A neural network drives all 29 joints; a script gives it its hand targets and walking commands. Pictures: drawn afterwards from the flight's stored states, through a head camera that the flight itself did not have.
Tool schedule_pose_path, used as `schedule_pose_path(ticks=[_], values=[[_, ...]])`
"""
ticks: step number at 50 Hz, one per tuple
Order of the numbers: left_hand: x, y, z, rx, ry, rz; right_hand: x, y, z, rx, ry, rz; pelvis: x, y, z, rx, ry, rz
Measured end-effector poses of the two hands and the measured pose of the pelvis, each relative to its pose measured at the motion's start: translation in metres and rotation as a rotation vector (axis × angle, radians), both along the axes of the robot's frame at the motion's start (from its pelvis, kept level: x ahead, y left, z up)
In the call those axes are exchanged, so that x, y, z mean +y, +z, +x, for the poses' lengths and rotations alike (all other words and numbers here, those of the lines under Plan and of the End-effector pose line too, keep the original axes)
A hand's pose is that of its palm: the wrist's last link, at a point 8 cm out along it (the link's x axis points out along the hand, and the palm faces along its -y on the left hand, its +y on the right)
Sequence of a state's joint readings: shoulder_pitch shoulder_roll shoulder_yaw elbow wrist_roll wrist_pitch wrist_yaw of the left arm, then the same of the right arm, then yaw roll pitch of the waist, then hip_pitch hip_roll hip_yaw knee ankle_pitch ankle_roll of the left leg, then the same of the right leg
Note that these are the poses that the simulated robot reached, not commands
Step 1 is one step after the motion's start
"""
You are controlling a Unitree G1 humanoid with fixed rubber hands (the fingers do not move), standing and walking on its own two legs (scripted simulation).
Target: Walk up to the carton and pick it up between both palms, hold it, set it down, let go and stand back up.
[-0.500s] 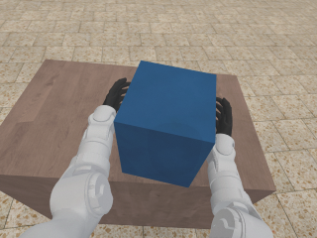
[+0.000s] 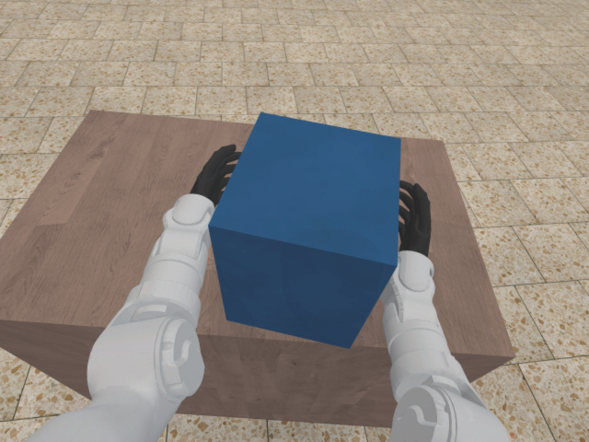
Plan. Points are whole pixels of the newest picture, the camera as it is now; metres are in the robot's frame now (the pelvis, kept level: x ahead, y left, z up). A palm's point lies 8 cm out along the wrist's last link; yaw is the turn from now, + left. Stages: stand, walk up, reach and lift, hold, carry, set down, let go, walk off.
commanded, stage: reach and lift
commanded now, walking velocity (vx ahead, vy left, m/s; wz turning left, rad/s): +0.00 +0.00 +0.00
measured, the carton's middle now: (307, 236) +0.40 -0.05 +0.04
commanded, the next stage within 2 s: none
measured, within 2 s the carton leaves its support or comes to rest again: leaves its support in 0.24 s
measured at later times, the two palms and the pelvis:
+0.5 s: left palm (196, 196) +0.43 +0.11 +0.11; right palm (409, 247) +0.35 -0.17 +0.08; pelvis -0.03 +0.00 +0.00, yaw +0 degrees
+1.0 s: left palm (184, 178) +0.42 +0.11 +0.15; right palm (410, 228) +0.36 -0.17 +0.11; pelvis -0.03 -0.01 +0.00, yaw +0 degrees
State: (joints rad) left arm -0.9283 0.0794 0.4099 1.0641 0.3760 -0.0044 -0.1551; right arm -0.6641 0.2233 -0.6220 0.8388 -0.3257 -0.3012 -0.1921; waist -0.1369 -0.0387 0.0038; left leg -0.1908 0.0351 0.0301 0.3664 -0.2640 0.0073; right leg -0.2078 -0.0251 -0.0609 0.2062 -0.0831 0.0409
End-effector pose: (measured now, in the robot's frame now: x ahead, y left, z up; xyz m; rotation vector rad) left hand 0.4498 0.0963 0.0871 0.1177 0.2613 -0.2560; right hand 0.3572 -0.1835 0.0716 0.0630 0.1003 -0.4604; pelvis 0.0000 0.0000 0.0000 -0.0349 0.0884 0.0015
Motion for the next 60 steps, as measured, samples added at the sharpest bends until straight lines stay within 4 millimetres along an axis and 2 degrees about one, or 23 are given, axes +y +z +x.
schedule_pose_path(ticks=[17,27,39,50,60], values=[[0.007,0.012,-0.013,-0.108,0.026,0.002,0.007,0.009,-0.008,-0.067,0.031,-0.083,-0.001,0.000,-0.019,0.053,0.011,0.006],[0.011,0.023,-0.021,-0.127,0.058,0.035,0.010,0.007,-0.011,-0.059,0.053,-0.061,-0.003,-0.001,-0.029,0.076,0.002,0.007],[0.009,0.036,-0.028,-0.111,0.074,0.069,0.011,0.004,-0.014,-0.024,0.080,-0.027,-0.007,0.000,-0.032,0.058,0.003,0.011],[0.018,0.065,-0.029,-0.158,0.123,0.051,0.016,0.038,-0.001,-0.065,0.121,-0.052,-0.010,0.001,-0.029,0.037,-0.003,0.015],[0.031,0.071,-0.037,-0.116,0.157,0.023,0.026,0.054,-0.001,-0.032,0.154,-0.045,-0.007,0.002,-0.026,-0.042,0.009,0.009]])
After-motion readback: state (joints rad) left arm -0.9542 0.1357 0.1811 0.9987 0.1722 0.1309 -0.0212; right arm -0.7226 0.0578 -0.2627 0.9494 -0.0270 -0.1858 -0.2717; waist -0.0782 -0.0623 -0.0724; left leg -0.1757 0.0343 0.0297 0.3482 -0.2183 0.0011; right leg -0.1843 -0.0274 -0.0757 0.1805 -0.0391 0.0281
